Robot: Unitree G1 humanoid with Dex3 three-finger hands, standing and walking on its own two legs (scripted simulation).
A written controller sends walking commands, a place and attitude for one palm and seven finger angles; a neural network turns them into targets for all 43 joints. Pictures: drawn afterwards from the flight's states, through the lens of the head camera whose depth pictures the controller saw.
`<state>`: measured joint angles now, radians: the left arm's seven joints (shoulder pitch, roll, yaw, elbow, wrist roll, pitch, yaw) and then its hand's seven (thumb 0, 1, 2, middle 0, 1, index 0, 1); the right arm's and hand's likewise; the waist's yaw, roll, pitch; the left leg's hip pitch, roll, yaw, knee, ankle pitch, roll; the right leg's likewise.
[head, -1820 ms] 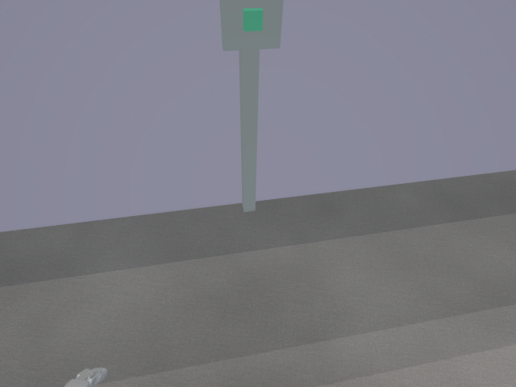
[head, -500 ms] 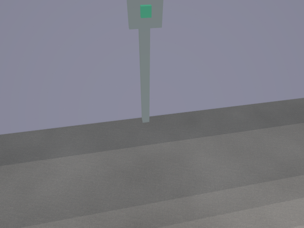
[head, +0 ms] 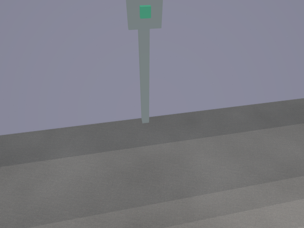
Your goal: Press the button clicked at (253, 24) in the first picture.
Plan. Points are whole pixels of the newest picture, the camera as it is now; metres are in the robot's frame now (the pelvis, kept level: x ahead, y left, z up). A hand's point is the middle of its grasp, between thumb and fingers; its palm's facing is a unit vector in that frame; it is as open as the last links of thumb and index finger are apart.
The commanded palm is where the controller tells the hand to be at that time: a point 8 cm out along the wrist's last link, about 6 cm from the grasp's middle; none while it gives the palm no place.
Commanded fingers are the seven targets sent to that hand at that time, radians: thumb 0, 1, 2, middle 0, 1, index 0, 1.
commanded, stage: walk to a spot facing it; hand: left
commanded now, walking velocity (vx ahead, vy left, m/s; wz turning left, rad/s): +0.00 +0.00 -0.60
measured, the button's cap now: (145, 11) +1.04 +0.11 +0.14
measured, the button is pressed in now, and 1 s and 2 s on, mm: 0 0 0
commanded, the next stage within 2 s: turn to face it in 1.92 s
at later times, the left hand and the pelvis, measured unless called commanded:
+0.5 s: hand out of the picture +0.03 +0.15 -0.17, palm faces -0.17 -0.95 -0.25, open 7.3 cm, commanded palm none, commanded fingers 0.00 0.90 0.90 -0.20 -0.30 -0.20 -0.30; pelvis -0.03 -0.03 -0.01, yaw -14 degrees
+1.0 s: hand (94, 226) +0.16 +0.19 -0.19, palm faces -0.40 -0.90 -0.18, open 7.4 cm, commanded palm none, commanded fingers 0.00 0.90 0.90 -0.20 -0.30 -0.20 -0.30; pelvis +0.08 +0.01 -0.01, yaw -30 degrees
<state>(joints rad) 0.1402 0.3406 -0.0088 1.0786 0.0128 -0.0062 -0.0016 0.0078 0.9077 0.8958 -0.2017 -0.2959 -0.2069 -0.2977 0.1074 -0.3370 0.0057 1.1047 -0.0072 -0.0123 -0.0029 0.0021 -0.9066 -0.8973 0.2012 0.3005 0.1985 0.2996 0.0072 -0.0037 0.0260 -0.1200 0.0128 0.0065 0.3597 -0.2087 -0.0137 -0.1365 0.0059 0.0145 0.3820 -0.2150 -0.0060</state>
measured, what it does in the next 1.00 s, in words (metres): steps on the spot, turning right: left foot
